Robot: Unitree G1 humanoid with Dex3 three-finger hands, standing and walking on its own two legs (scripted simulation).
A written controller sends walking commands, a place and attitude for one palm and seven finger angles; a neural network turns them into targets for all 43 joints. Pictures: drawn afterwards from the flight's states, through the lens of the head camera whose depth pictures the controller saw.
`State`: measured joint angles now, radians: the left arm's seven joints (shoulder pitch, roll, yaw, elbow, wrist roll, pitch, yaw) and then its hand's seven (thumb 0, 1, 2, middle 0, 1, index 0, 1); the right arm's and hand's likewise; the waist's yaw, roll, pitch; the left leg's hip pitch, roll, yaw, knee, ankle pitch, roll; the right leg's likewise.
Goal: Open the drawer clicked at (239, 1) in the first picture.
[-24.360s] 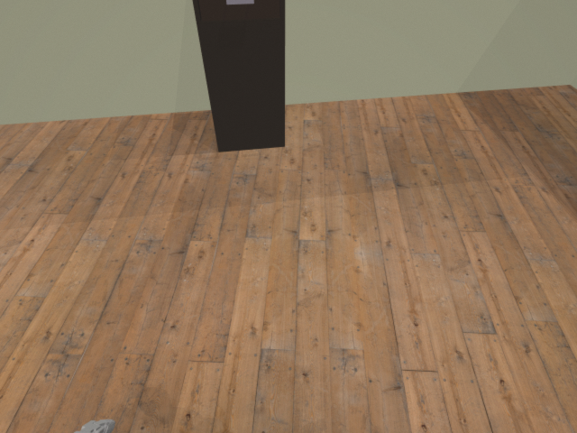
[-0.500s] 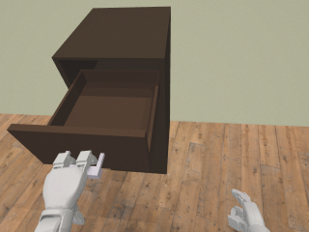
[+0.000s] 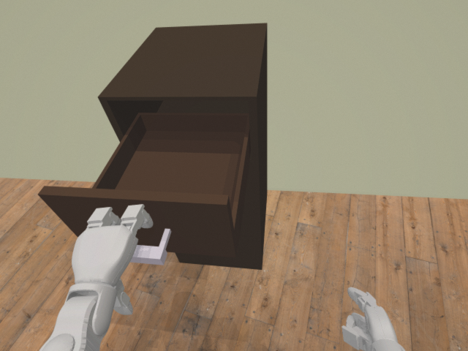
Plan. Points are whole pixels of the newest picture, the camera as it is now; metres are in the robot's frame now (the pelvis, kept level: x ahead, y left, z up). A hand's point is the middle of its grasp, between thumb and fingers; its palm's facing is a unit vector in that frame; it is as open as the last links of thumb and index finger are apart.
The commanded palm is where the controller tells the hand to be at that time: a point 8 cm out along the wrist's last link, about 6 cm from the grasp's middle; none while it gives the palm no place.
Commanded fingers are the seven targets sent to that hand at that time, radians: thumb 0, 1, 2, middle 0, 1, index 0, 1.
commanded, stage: lift the hand off the handle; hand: left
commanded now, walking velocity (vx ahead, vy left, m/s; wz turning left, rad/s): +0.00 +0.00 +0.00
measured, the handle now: (138, 242) +0.28 +0.23 +0.03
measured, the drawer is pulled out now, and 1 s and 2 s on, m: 0.30 0.29 0.29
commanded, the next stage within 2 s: draw the hand back to the body in 0.94 s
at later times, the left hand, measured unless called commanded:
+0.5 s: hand (105, 232) +0.24 +0.23 +0.13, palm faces +0.14 -0.07 -0.99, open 13.7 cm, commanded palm +0.20 +0.23 +0.18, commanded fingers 0.00 -0.50 0.30 -0.30 -1.20 -0.30 -1.20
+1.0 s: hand (96, 209) +0.24 +0.22 +0.18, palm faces +0.17 -0.06 -0.98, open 13.9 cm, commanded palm +0.20 +0.22 +0.23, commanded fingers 0.00 -0.50 0.30 -0.30 -1.20 -0.30 -1.20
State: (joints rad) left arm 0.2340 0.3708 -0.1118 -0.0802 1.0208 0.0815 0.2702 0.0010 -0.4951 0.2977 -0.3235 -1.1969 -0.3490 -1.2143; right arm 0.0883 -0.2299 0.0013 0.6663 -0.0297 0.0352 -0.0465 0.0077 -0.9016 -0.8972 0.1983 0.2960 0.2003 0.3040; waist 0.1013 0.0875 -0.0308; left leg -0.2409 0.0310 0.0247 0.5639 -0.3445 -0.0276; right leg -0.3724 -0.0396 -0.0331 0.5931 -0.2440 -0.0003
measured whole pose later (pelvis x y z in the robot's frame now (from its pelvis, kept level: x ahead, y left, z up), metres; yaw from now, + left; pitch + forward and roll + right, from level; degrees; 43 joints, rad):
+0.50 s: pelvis +0.01 +0.01 +0.01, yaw +1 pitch -2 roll +0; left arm 0.20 0.45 -0.08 -0.30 0.94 0.09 0.08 0.00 -0.50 0.30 -0.32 -1.20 -0.35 -1.21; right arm 0.06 -0.24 0.03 0.67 -0.02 0.06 -0.02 0.01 -0.90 -0.90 0.20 0.30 0.20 0.30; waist 0.13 0.12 0.01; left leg -0.09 0.02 0.01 0.40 -0.28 -0.02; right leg -0.21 -0.04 -0.05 0.43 -0.18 0.01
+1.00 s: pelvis +0.00 +0.00 +0.01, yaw +1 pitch -3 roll +1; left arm 0.11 0.52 -0.04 -0.40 0.86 0.18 -0.07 0.00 -0.50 0.30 -0.31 -1.20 -0.32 -1.20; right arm 0.02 -0.27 0.05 0.64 0.02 0.11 0.02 0.01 -0.90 -0.90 0.20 0.30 0.20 0.30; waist 0.12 0.14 0.01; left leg -0.06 0.03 0.01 0.37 -0.25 -0.02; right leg -0.19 -0.04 -0.05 0.41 -0.16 0.00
